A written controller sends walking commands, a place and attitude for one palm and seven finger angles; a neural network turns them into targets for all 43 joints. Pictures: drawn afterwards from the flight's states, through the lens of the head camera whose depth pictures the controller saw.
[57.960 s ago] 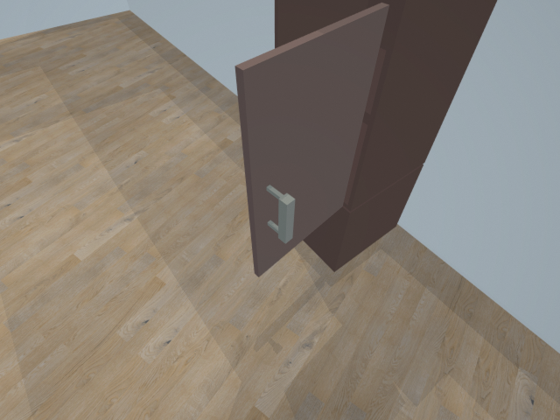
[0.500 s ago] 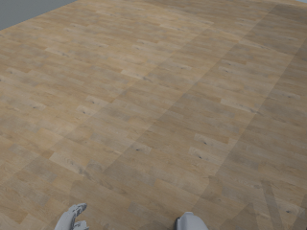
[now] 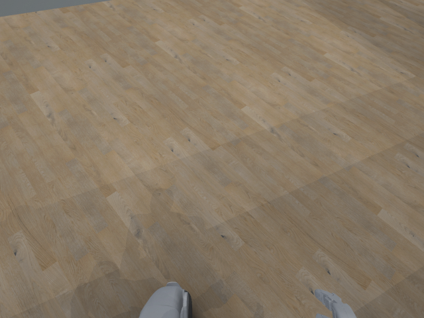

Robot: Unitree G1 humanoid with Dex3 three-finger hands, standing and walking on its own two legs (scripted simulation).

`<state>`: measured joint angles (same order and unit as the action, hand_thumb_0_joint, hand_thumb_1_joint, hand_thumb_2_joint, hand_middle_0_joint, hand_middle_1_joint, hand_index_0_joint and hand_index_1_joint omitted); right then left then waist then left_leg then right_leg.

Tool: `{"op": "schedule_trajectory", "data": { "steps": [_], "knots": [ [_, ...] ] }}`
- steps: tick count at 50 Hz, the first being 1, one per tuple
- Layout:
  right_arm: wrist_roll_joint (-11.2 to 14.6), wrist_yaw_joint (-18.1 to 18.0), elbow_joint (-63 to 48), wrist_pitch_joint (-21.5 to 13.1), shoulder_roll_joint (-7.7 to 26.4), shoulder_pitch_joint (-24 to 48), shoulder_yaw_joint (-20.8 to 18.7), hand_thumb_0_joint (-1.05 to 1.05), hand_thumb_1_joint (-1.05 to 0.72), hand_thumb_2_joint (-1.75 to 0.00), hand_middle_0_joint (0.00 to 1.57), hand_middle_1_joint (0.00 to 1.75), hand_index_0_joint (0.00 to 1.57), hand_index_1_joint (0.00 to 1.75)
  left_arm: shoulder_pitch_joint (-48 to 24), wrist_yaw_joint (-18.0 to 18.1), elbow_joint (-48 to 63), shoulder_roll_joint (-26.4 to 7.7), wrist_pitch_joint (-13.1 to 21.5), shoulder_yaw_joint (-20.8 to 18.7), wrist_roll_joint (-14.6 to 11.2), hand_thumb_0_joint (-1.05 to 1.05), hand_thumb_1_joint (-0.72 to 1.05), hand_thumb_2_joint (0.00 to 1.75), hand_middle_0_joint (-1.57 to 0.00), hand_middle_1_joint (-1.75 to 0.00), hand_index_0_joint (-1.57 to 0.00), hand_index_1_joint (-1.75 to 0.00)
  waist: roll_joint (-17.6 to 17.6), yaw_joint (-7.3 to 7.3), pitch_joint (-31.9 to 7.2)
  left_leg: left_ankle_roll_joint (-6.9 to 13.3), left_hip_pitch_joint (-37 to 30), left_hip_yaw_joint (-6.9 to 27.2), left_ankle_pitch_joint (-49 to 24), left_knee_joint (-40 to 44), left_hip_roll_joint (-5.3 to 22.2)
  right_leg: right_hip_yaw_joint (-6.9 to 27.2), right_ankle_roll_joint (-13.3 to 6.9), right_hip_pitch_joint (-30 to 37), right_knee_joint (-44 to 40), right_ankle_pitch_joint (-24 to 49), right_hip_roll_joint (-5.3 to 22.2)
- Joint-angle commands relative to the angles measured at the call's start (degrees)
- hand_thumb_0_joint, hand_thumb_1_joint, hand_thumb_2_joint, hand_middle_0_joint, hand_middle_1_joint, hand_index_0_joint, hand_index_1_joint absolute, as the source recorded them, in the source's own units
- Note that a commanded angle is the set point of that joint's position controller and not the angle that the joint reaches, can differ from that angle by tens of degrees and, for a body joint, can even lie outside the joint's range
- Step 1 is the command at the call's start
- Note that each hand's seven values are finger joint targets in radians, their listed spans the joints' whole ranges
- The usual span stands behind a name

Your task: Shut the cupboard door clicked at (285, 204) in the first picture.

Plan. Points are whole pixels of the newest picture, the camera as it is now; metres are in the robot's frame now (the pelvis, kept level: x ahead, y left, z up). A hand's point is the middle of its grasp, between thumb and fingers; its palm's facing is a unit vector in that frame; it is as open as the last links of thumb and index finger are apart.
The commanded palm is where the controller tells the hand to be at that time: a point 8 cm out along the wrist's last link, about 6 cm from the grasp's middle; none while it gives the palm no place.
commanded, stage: walk to a spot facing it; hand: left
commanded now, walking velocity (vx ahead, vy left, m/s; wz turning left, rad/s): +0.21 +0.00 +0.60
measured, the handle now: out of the picture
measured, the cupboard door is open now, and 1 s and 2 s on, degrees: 37 37 37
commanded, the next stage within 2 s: turn to face it in 0.02 s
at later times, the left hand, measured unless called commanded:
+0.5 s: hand (135, 255) +0.24 +0.20 -0.16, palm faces +0.01 -0.98 -0.19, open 7.4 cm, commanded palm none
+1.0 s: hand (128, 211) +0.35 +0.24 -0.17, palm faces -0.22 -0.95 -0.21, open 7.4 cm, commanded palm none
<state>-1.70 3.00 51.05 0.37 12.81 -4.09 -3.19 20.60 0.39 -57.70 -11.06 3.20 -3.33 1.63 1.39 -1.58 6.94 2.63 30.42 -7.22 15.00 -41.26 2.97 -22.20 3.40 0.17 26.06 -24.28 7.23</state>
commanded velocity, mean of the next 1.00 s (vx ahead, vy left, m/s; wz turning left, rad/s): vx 0.02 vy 0.00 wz -0.49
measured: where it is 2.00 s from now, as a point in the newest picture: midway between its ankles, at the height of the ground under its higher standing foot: (195, 295)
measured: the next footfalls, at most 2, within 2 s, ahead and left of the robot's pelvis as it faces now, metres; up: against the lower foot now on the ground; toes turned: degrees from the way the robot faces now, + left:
left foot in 0.04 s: +0.15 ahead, +0.10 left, +0.00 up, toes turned +7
right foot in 0.52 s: +0.24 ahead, -0.10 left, +0.00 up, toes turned -7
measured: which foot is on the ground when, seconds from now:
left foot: up 0.00-0.02, down 0.04-0.54, up 0.56-0.90, down 0.92-1.00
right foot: down 0.00-0.04, up 0.06-0.50, down 0.52-0.92, up 0.94-1.00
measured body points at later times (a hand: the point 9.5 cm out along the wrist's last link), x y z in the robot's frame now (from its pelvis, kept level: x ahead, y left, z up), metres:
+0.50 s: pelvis +0.17 +0.01 +0.00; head +0.20 +0.01 +0.45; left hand +0.24 +0.25 -0.15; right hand +0.21 -0.22 -0.15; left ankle +0.12 +0.09 -0.73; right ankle +0.20 -0.10 -0.71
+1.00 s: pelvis +0.23 +0.06 +0.00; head +0.27 +0.08 +0.45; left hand +0.37 +0.29 -0.15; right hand +0.28 -0.22 -0.11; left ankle +0.28 +0.16 -0.73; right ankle +0.18 -0.08 -0.69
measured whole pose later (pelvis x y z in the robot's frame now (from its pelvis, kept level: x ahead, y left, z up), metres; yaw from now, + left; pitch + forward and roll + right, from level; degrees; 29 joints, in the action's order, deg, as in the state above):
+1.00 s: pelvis +0.23 +0.06 +0.00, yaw -18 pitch +0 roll -1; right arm -1.4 -1.6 49.9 0.4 10.9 -7.5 -1.1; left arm 12.3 -0.3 -52.7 -15.0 -4.2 -5.7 0.9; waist 3.0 -1.9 4.1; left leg 0.6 17.0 -3.2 16.7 -34.1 2.8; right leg 4.5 1.8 -23.1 50.6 -28.9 -2.6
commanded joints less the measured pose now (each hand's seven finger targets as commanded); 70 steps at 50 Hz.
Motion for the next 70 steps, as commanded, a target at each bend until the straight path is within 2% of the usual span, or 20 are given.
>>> {"op": "schedule_trajectory", "data": {
  "steps": [1, 2, 3, 9, 21, 25, 26, 27, 28, 34, 40, 44, 45, 46, 48, 53, 62, 67, 69, 70],
  "knots": [
    [-0.7, -0.9, -0.1, -2.0, 12.7, -20.4, -3.3, 0.00, -0.90, -0.90, 0.20, 0.30, 0.20, 0.30, -1.8, -0.5, 6.6, -11.3, 0.7, -3.1, -0.9, 0.00, 0.90, 0.90, -0.20, -0.30, -0.20, -0.30, -8.5, 11.57, -18.6, 5.9, -35.0, 11.8, -9.0, 11.3, 3.3, 3.6, -2.8, -16.4, 34.2, 28.5, 7.2],
    [-0.5, -1.7, 0.2, -2.4, 19.4, -24.5, -4.6, 0.00, -0.90, -0.90, 0.20, 0.30, 0.20, 0.30, -4.2, -1.1, 10.2, -7.6, 0.3, -1.7, -1.2, 0.00, 0.90, 0.90, -0.20, -0.30, -0.20, -0.30, -20.2, 11.98, -20.4, 13.2, -43.8, 37.7, -25.4, 16.6, 19.1, 9.4, 0.4, -36.2, 51.5, -10.5, -2.2],
    [0.7, -2.6, 1.0, -1.7, 19.0, -23.6, -4.3, 0.00, -0.90, -0.90, 0.20, 0.30, 0.20, 0.30, -9.4, -0.5, 12.1, -9.8, -0.3, -1.7, -1.2, 0.00, 0.90, 0.90, -0.20, -0.30, -0.20, -0.30, -9.2, 11.45, -19.5, 15.2, -42.8, 40.1, -28.6, 19.4, 21.2, 19.1, -0.6, -40.2, 55.2, -8.8, -1.4],
    [0.5, -4.5, -2.5, -3.6, 7.5, -8.6, 0.1, 0.00, -0.90, -0.90, 0.20, 0.30, 0.20, 0.30, -0.2, -0.2, 5.6, -4.4, -2.6, -1.1, 0.0, 0.00, 0.90, 0.90, -0.20, -0.30, -0.20, -0.30, -5.7, 0.86, -11.6, 7.2, -20.5, 16.4, -29.8, 22.0, 10.1, 22.0, -0.3, -30.1, 43.7, 5.7, 0.6],
    [0.2, -5.4, 2.7, -1.5, 6.4, -11.3, -0.2, 0.00, -0.90, -0.90, 0.20, 0.30, 0.20, 0.30, -9.1, -0.6, 7.6, -3.4, -5.0, -0.7, -0.3, 0.00, 0.90, 0.90, -0.20, -0.30, -0.20, -0.30, -7.4, 2.00, -3.7, 6.8, -21.4, 7.1, -32.1, 19.6, 14.2, 19.5, -2.1, -22.8, 17.4, 8.2, -4.6],
    [0.6, -5.4, 2.2, -0.8, 7.0, -9.8, -0.8, 0.00, -0.90, -0.90, 0.20, 0.30, 0.20, 0.30, -2.3, -1.0, 6.5, -5.1, -4.2, -1.6, -0.2, 0.00, 0.90, 0.90, -0.20, -0.30, -0.20, -0.30, -3.8, -1.12, -6.5, 2.2, -20.7, 3.0, -26.9, 6.5, 11.3, 19.9, -3.7, -12.1, 3.9, 19.6, -5.7],
    [1.2, -5.2, 1.4, -0.8, 5.9, -9.8, -1.0, 0.00, -0.90, -0.90, 0.20, 0.30, 0.20, 0.30, 1.9, -0.6, 5.7, -8.7, -3.4, -2.4, 0.3, 0.00, 0.90, 0.90, -0.20, -0.30, -0.20, -0.30, 5.2, -2.49, -11.1, -1.2, -14.4, -0.7, -16.5, -5.7, 5.4, 31.7, -7.5, -3.6, 0.6, 39.4, 1.6],
    [1.5, -5.0, -0.5, -1.0, 3.0, -8.6, -0.7, 0.00, -0.90, -0.90, 0.20, 0.30, 0.20, 0.30, 4.9, 0.0, 4.7, -13.0, -2.8, -3.1, 0.2, 0.00, 0.90, 0.90, -0.20, -0.30, -0.20, -0.30, 15.6, -3.07, -11.2, -4.9, -1.3, -3.0, 19.5, -20.6, -3.4, 46.6, -16.0, 3.0, -2.4, 64.9, 14.5],
    [1.4, -5.5, -0.7, -0.2, 3.9, -8.2, -0.4, 0.00, -0.90, -0.90, 0.20, 0.30, 0.20, 0.30, 4.4, 0.7, 4.9, -12.9, -2.9, -3.0, -0.5, 0.00, 0.90, 0.90, -0.20, -0.30, -0.20, -0.30, 10.5, -2.56, -11.7, -5.0, 0.4, 6.1, 22.6, -26.2, -1.9, 47.8, -20.2, 1.7, -4.0, 62.1, 16.4],
    [0.9, -4.6, -0.6, 1.0, 2.6, -6.3, -0.2, 0.00, -0.90, -0.90, 0.20, 0.30, 0.20, 0.30, -5.7, 1.4, 8.1, -9.3, -3.3, -2.9, -0.5, 0.00, 0.90, 0.90, -0.20, -0.30, -0.20, -0.30, 3.1, 1.08, -12.7, -6.6, -0.3, 7.9, 9.3, -21.3, 0.5, 36.6, -14.7, -4.4, -4.6, 43.9, 5.7],
    [1.3, -4.7, -2.7, 0.7, 2.9, -3.9, -0.5, 0.00, -0.90, -0.90, 0.20, 0.30, 0.20, 0.30, -6.0, 0.4, 8.3, -11.4, -4.1, -3.8, 0.1, 0.00, 0.90, 0.90, -0.20, -0.30, -0.20, -0.30, 7.4, 0.22, -10.4, -6.9, -5.1, 6.4, 8.8, -5.6, -1.3, 39.6, -14.1, -8.2, -3.8, 38.0, 3.8],
    [1.6, -5.2, -1.6, -0.4, 4.6, -9.9, -0.7, 0.00, -0.90, -0.90, 0.20, 0.30, 0.20, 0.30, -10.0, 0.0, 9.7, -11.4, -5.0, -4.0, -0.5, 0.00, 0.90, 0.90, -0.20, -0.30, -0.20, -0.30, 7.5, 3.43, -10.8, -6.4, -21.0, 6.1, -2.2, 13.8, -2.3, 39.7, -9.3, -17.9, 1.6, 30.0, 0.1],
    [1.2, -5.5, -1.3, -1.0, 7.8, -11.8, -1.2, 0.00, -0.90, -0.90, 0.20, 0.30, 0.20, 0.30, -10.1, -0.1, 10.5, -9.0, -5.2, -3.5, -1.0, 0.00, 0.90, 0.90, -0.20, -0.30, -0.20, -0.30, -0.1, 4.09, -11.6, -5.0, -28.3, 11.1, -4.4, 20.8, 3.8, 36.5, -6.6, -24.5, 6.6, 20.2, -4.5],
    [0.4, -5.5, -2.1, -1.3, 13.8, -12.6, -2.3, 0.00, -0.90, -0.90, 0.20, 0.30, 0.20, 0.30, -8.9, -0.7, 11.6, -6.1, -5.4, -2.8, -1.5, 0.00, 0.90, 0.90, -0.20, -0.30, -0.20, -0.30, -17.8, 4.08, -11.8, 1.0, -31.8, 26.6, -12.1, 24.8, 19.1, 28.0, -2.9, -33.5, 19.0, -4.4, -12.0],
    [-0.3, -5.4, -4.0, -0.5, 13.3, -10.7, -1.7, 0.00, -0.90, -0.90, 0.20, 0.30, 0.20, 0.30, -9.9, -0.9, 12.6, -8.2, -5.5, -3.2, -0.6, 0.00, 0.90, 0.90, -0.20, -0.30, -0.20, -0.30, -11.6, 3.29, -8.8, 8.0, -20.6, 27.3, -11.7, 25.5, 24.4, 26.1, -1.6, -30.5, 36.3, -10.8, -7.8],
    [-0.1, -5.7, -5.4, -0.7, 9.6, -5.9, -0.4, 0.00, -0.90, -0.90, 0.20, 0.30, 0.20, 0.30, -9.3, -2.5, 10.8, -8.1, -6.8, -3.3, -0.5, 0.00, 0.90, 0.90, -0.20, -0.30, -0.20, -0.30, -10.7, 0.73, -6.3, 4.5, -21.3, 10.8, -20.8, 23.2, 15.4, 23.0, 0.3, -32.1, 41.6, -0.7, -5.8],
    [0.1, -4.7, -2.5, -0.4, 11.6, -11.7, -1.9, 0.00, -0.90, -0.90, 0.20, 0.30, 0.20, 0.30, -15.4, -2.9, 13.8, -6.7, -6.5, -1.9, -0.4, 0.00, 0.90, 0.90, -0.20, -0.30, -0.20, -0.30, -13.3, 4.07, -8.9, 4.9, -27.0, 3.3, -26.5, 19.1, 18.0, 17.5, -0.4, -25.9, 21.5, -0.4, -5.6],
    [0.5, -4.2, -2.4, 0.0, 12.6, -9.5, -2.6, 0.00, -0.90, -0.90, 0.20, 0.30, 0.20, 0.30, -9.3, -2.5, 12.2, -8.8, -5.7, -2.3, -0.4, 0.00, 0.90, 0.90, -0.20, -0.30, -0.20, -0.30, -10.1, 0.17, -10.5, -0.3, -19.4, -1.4, -21.2, 8.1, 16.5, 16.7, -3.2, -9.8, 1.7, 13.1, -6.6],
    [1.1, -3.8, -6.3, 0.2, 5.5, -6.0, -0.8, 0.00, -0.90, -0.90, 0.20, 0.30, 0.20, 0.30, -1.6, -1.1, 9.9, -19.2, -4.4, -4.3, 0.2, 0.00, 0.90, 0.90, -0.20, -0.30, -0.20, -0.30, 17.2, -3.77, -11.6, -7.1, 3.9, -5.2, 21.7, -16.7, 2.5, 44.6, -12.0, 4.1, -5.8, 45.4, 13.9],
    [1.0, -4.6, -6.5, 1.2, 7.9, -5.6, -0.8, 0.00, -0.90, -0.90, 0.20, 0.30, 0.20, 0.30, -0.5, -0.3, 9.4, -19.5, -4.7, -4.1, -0.7, 0.00, 0.90, 0.90, -0.20, -0.30, -0.20, -0.30, 14.0, -3.80, -12.1, -6.7, 4.9, 3.8, 22.7, -24.8, 2.7, 45.0, -16.4, 0.3, -5.7, 48.2, 16.6]
  ]
}}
